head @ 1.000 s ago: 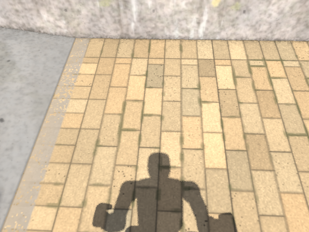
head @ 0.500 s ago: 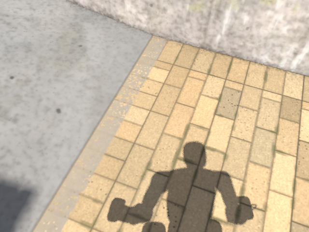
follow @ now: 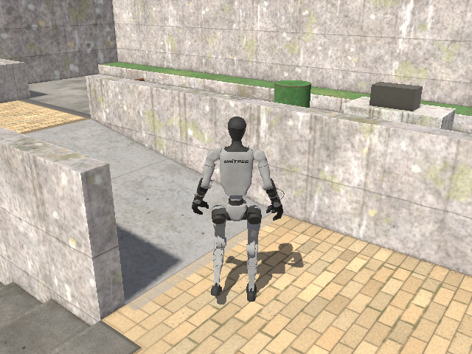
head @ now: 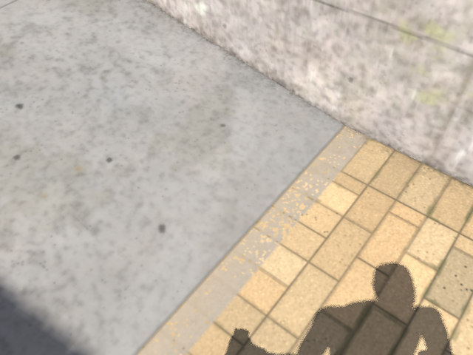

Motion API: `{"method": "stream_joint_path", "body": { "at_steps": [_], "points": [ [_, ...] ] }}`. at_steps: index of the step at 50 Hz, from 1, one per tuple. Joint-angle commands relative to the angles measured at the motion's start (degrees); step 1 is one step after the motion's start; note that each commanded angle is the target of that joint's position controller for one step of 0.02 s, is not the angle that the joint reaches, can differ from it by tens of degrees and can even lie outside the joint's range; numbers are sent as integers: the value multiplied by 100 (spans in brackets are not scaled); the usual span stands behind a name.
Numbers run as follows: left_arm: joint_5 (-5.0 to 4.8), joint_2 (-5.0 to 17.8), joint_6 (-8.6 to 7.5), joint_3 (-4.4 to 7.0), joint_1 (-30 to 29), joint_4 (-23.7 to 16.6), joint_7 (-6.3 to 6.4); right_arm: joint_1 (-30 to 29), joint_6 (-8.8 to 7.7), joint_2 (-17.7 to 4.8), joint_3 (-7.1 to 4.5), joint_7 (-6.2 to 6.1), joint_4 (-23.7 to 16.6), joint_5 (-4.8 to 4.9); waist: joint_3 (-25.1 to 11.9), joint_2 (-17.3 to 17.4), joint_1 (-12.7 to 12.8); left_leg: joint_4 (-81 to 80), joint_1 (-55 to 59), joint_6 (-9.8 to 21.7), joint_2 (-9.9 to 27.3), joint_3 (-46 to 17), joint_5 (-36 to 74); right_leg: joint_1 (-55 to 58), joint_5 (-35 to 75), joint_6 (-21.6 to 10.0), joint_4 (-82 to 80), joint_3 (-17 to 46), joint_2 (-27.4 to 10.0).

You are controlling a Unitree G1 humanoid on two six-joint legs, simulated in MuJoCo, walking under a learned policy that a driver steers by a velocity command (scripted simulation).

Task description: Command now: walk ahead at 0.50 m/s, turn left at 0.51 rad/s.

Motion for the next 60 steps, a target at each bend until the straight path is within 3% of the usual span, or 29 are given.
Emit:
{"method": "stream_joint_path", "body": {
  "at_steps": [1, 6, 9, 12, 14, 16, 17, 18, 19, 20, 21, 22, 23, 26, 29, 32, 36, 39, 40, 41, 42, 43, 44, 46, 47, 49, 52, 56, 60],
  "points": [
    [-35, 613, -112, 154, 158, -135, 6, -183, -41, -240, -88, 23, -532, -5, -59, -828, 71, -308, -1100, -27, 491, -231, 264, 883, 423, -939, -1548, 1570, -1578],
    [-99, 934, -96, 227, 285, 145, -16, -802, -129, -62, 48, 114, -616, -82, -1, -610, 147, -1992, -1078, -70, 507, -40, 1372, 1045, 1312, -1020, -1746, 751, -1516],
    [-184, 1093, -21, 242, 530, 302, 0, -1411, -221, -5, 116, 224, -714, -66, 116, -607, 361, -2949, -646, -51, 417, 329, 1908, 1032, 1302, -902, -1737, 392, -1425],
    [-253, 1245, 66, 267, 830, 495, -4, -1790, -245, -117, 102, 284, -860, -25, 226, -700, 420, -3472, -502, 81, 319, 429, 1642, 1438, 1431, -833, -1612, 434, -1666],
    [-297, 1353, 136, 286, 832, 577, 14, -1678, -256, -275, 39, 298, -866, -54, 137, -806, 224, -3790, -71, 269, 147, 570, 1279, 1680, 2300, -732, -1228, 370, -1758],
    [-299, 1241, 177, 217, 822, 628, 51, -372, -242, -673, -196, 243, -446, -114, -659, -697, -492, -4186, 1983, 563, -186, 818, 1489, 1293, 3643, -444, 377, -105, -1374],
    [-133, 952, 151, 78, 794, 487, 69, 673, -201, -1104, -341, 157, -240, -142, -1421, -161, -923, -3992, 3704, 905, 751, -309, 1604, 90, 2213, -192, 2096, -280, -1113],
    [-59, 277, 37, -146, 1337, 274, 16, 790, -192, -1653, -401, 134, -192, -145, -2070, 1355, -459, -4620, 5199, 1870, 2136, -3126, 630, -2063, -1887, 146, 4076, -52, -94],
    [-203, 862, -70, -7, 928, 342, -7, 821, -224, -1091, -268, 147, -221, -95, -2103, 768, -750, -5080, 5035, 1854, 2126, -3584, 65, -2688, -2225, 109, 4750, 754, -264],
    [-339, 1072, -129, 63, 444, 147, -27, 479, -267, -888, -179, 155, -212, -101, -1270, 651, -682, -5153, 4404, 1618, 1905, -2719, 400, -3069, -1747, 27, 4802, 692, -524],
    [-288, 993, -140, 43, 243, 124, -1, 132, -289, -711, -122, 163, -218, -103, -882, 319, -500, -5227, 3684, 1476, 1647, -2069, 939, -2907, -1239, 21, 4538, 603, -757],
    [-176, 956, -118, 57, 191, 135, 13, -161, -301, -537, -71, 179, -230, -125, -583, 216, -319, -5394, 3042, 1400, 1451, -1639, 1406, -2654, -908, 71, 4197, 608, -892],
    [-153, 904, -57, 66, 312, 163, -4, -333, -328, -412, -31, 184, -243, -179, -490, 305, -112, -5576, 2591, 1360, 1318, -1374, 1700, -2288, -664, 104, 4031, 669, -1001],
    [-82, 658, 92, 22, 305, 142, 2, -383, -429, -486, -62, 171, -117, -127, -288, 167, 96, -5985, 1946, 1477, 1204, -989, 2169, -2004, -334, 277, 3494, 605, -996],
    [-15, 538, 92, -32, -341, -80, 9, -203, -425, -643, -117, 80, 58, -99, -9, 33, -20, -6132, 1801, 1420, 1015, -651, 2231, -2123, 543, 419, 2316, 587, -881],
    [-59, 447, 26, -85, -1009, -232, -60, 83, -379, -789, -162, 12, 218, -63, 108, 52, -245, -6072, 1692, 1219, 836, -439, 1972, -1696, 1437, 457, 1110, 522, -587],
    [-123, 624, -44, -47, -1494, -421, -144, 439, -324, -864, -196, -28, 424, 13, 156, 129, -339, -5678, 2045, 1071, 1058, -816, 1588, -1401, 1477, 347, 427, 713, -438],
    [-118, 832, -107, 43, -1165, -363, -145, 434, -241, -887, -224, -60, 477, -27, 9, 303, -104, -5098, 2274, 898, 1134, -1103, 1799, -780, 865, 152, 164, 635, -347],
    [-102, 953, -121, 123, -667, -221, -113, 421, -215, -775, -187, -60, 471, -50, -245, 282, 142, -4575, 2170, 772, 906, -1012, 2193, -40, 749, 24, -8, 511, -281],
    [-34, 1205, -142, 226, 105, -93, -64, 402, -212, -514, -88, -49, 397, -107, -888, 84, 492, -3405, 1661, 581, 538, -781, 2043, 1264, 840, -224, 163, 818, -714],
    [58, 1696, -107, 354, 855, -14, -12, 819, -263, -65, 45, -51, 210, -106, -1854, -1113, 541, -1334, -103, 178, -199, -145, 420, 3411, 407, -827, 100, 2595, -2039],
    [5, 1572, -43, 333, 1047, 65, -53, 1115, -339, -120, 65, -44, 162, 17, -2258, -2239, 444, -37, -1267, 45, -344, -296, -1434, 3897, -843, -1320, -690, 4570, -2626],
    [-50, 1097, -26, 210, 728, -4, -43, 795, -327, -658, -82, -42, 224, 120, -1467, -1443, 481, 539, -1697, 36, -2, -517, -1051, 3258, -1534, -1138, -888, 4095, -2482],
    [-30, 716, 0, 99, 131, -12, -25, 129, -259, -675, -121, -45, 104, 47, -500, -779, 284, 311, -1496, 31, 414, -238, -189, 1800, -802, -869, -1143, 2602, -2029],
    [4, 567, -17, 63, -70, 12, -21, 70, -203, -583, -142, -43, 97, 10, -267, -866, 137, 67, -1286, 32, 578, -252, 66, 1328, -361, -815, -1313, 2110, -1836],
    [30, 572, -74, 86, -244, 69, -8, 124, -80, -339, -118, -27, 96, 19, -65, -933, -17, -84, -893, -31, 660, -148, 292, 775, 614, -842, -1575, 1419, -1716],
    [21, 805, -95, 174, -342, 174, 43, -32, 29, -211, -98, -62, -88, -71, -3, -738, -152, -625, -945, -221, 605, -4, 544, 711, 3034, -961, -1465, 527, -1751],
    [-54, 1002, 109, 226, -391, 195, 180, -620, 51, -19, -3, 93, -349, -90, -115, -772, 31, -2132, -426, -212, 492, 458, 1514, 792, 3362, -810, -1354, -355, -1565],
    [-241, 1249, 285, 291, -262, 264, 197, -885, 138, -264, -102, 252, -602, -116, -306, -834, 43, -2960, 38, 53, 212, 752, 1187, 1351, 3701, -662, -754, -485, -1768]
  ]
}}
